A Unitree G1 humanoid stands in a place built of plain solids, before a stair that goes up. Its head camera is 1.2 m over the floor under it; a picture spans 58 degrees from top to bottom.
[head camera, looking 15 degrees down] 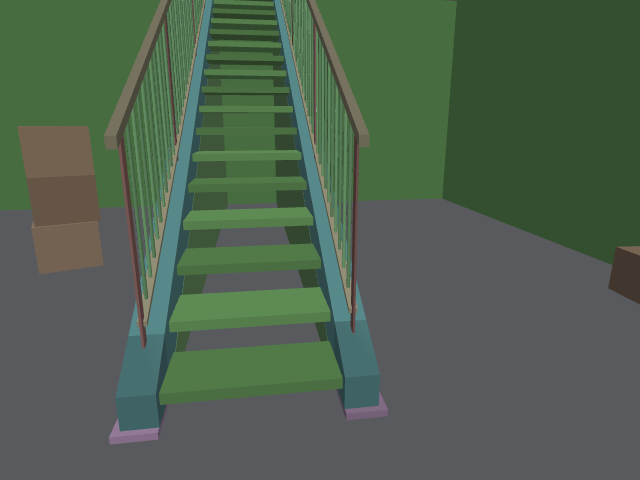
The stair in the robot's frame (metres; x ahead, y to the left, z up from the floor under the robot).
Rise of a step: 0.17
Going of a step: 0.30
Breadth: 0.74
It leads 9 degrees to the left of straight ahead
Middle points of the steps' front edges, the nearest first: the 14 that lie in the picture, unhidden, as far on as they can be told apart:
1.56 0.27 0.16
1.85 0.32 0.33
2.15 0.36 0.50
2.45 0.41 0.67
2.74 0.45 0.84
3.04 0.50 1.00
3.34 0.54 1.17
3.63 0.59 1.34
3.93 0.63 1.51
4.23 0.68 1.68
4.52 0.72 1.85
4.82 0.77 2.02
5.12 0.82 2.18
5.41 0.86 2.35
